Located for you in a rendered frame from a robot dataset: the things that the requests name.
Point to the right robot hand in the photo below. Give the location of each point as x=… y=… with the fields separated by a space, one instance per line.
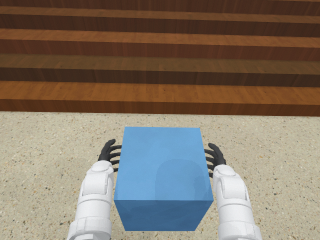
x=218 y=158

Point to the left robot forearm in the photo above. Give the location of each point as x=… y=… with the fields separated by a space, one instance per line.
x=92 y=218

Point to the left robot hand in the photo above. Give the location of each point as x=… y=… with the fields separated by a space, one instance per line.
x=105 y=153

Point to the right robot forearm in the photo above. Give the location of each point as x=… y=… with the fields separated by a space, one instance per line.
x=236 y=220

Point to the carton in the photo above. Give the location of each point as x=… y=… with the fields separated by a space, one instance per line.
x=163 y=182

